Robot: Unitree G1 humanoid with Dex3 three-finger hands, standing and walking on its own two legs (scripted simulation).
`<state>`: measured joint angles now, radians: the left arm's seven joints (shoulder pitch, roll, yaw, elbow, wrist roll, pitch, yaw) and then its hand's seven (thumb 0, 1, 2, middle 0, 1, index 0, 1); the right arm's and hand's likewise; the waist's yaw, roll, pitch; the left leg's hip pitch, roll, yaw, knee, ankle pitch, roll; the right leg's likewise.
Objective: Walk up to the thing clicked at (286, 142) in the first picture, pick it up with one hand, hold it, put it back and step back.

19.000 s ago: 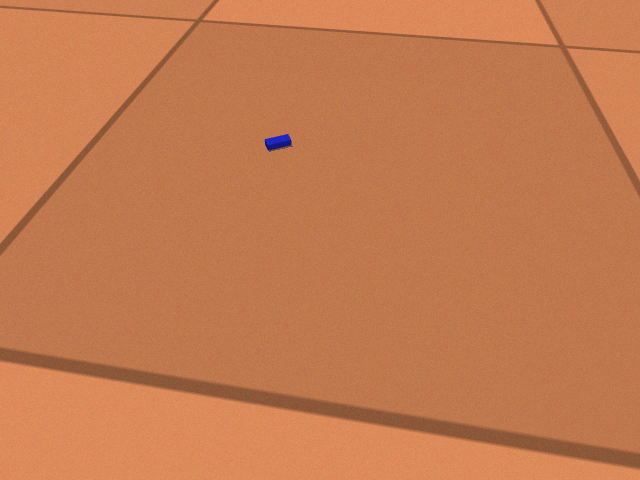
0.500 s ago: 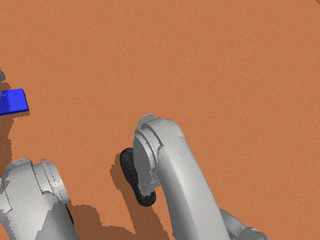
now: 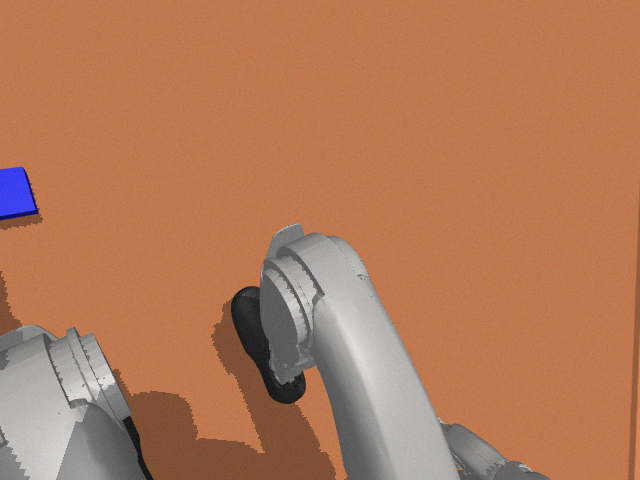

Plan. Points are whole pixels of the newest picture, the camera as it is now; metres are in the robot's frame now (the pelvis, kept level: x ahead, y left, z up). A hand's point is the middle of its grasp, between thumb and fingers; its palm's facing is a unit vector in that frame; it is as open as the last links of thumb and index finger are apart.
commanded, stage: close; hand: left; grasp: from above
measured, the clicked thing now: out of the picture +0.46 +0.22 -0.30
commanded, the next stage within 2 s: settle in 1.30 s
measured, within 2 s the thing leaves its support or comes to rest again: leaves its support in 1.70 s
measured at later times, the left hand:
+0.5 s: hand out of the picture +0.46 +0.23 -0.26, palm faces -0.39 -0.03 -0.92, open 11.3 cm
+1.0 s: hand out of the picture +0.44 +0.22 -0.26, palm faces -0.44 -0.03 -0.90, open 8.9 cm
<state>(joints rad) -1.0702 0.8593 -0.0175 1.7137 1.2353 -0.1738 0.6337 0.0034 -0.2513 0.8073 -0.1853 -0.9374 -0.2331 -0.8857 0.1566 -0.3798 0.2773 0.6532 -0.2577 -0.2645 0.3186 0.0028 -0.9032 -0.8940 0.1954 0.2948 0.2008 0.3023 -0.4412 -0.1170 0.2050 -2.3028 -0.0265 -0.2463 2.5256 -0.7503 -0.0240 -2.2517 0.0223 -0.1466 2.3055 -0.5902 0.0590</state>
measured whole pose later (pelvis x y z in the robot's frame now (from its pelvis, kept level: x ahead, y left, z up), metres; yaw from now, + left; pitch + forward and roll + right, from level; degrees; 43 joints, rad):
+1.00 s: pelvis -0.01 +0.00 +0.00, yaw +0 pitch +27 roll -14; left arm -1.02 0.84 -0.08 1.73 1.35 -0.28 0.75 0.00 0.25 0.51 -0.62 -0.55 -0.63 -0.51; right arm 0.10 -0.34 0.30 0.66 -0.30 -0.26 0.29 0.00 -0.90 -0.89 0.20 0.30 0.20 0.30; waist -0.43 -0.12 0.18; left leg -2.27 -0.02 -0.26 2.51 -0.73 -0.02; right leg -2.21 0.03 -0.16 2.28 -0.56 0.06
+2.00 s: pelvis +0.01 +0.00 +0.02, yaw +2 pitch +34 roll -12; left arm -0.97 0.68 0.00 1.53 1.27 -0.07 0.61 0.01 0.27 0.23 -0.88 -0.21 -0.94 -0.18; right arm 0.17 -0.33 0.13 0.73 -0.20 -0.20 0.34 0.00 -0.91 -0.89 0.20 0.30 0.20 0.30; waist -0.37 0.01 -0.02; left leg -2.31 -0.02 -0.19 2.45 -0.75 -0.02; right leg -2.27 0.01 -0.10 2.27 -0.61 0.04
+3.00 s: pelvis +0.00 -0.01 +0.13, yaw +10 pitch +35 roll -4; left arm -0.60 0.52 -0.11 0.82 1.08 -0.18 0.14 0.00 0.26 0.27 -0.87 -0.26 -0.90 -0.26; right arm 0.21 -0.29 -0.04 0.63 -0.03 0.06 0.06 0.01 -0.91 -0.90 0.20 0.30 0.21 0.30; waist -0.14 0.05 -0.17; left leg -1.99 -0.03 -0.07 2.06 -0.68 0.00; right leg -1.99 -0.02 -0.01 1.98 -0.60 0.04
